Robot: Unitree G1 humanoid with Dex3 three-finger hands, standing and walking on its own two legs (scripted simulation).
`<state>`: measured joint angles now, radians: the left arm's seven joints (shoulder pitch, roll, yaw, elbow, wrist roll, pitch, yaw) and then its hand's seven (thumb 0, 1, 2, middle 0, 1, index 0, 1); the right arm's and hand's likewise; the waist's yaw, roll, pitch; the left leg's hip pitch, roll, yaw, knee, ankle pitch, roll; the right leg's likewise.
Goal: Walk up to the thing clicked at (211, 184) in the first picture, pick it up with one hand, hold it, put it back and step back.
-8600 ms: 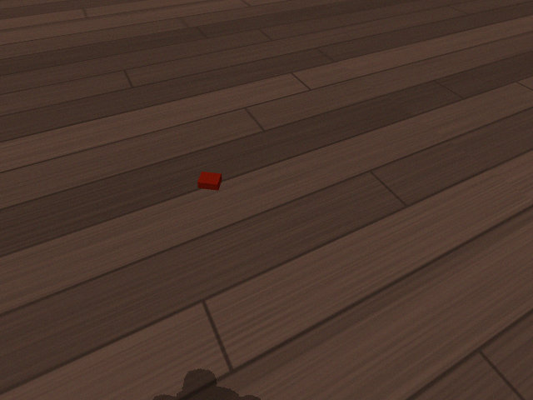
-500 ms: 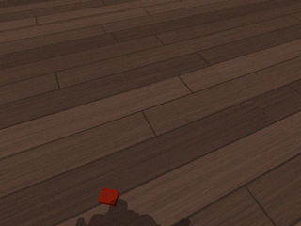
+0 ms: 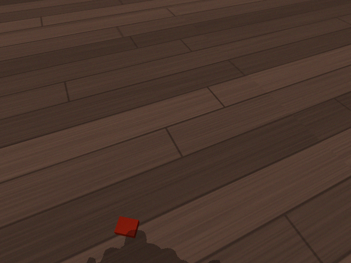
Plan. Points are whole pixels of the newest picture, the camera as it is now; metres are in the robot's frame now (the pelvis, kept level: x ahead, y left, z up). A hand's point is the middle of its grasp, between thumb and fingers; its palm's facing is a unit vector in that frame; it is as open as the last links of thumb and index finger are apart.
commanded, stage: walk up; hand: left
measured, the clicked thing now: (127, 227) +0.41 +0.25 -0.76
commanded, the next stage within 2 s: stand in 0.58 s
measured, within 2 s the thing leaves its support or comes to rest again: neither
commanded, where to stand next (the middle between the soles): +0.03 +0.02 m, yaw +0 degrees
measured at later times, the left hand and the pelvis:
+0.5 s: hand out of the picture +0.09 +0.25 -0.15, palm faces +0.00 -0.94 -0.34, open 7.3 cm; pelvis +0.01 +0.00 +0.00, yaw +0 degrees
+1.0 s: hand out of the picture +0.10 +0.25 -0.15, palm faces -0.03 -0.94 -0.35, open 7.3 cm; pelvis +0.03 -0.01 +0.00, yaw +0 degrees
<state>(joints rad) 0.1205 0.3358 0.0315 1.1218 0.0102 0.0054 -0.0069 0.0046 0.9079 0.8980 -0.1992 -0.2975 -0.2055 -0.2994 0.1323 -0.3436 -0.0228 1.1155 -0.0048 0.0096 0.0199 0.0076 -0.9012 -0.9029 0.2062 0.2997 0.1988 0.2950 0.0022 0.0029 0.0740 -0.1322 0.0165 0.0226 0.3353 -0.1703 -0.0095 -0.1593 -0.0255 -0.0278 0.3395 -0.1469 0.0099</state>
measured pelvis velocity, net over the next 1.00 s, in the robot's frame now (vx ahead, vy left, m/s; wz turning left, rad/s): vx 0.03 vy -0.01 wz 0.00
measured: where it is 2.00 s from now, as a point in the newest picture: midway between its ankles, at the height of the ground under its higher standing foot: outside the picture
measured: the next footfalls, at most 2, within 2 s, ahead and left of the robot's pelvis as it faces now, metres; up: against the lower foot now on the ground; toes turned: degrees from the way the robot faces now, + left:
left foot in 1.94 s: -0.02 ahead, +0.15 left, +0.00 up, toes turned -1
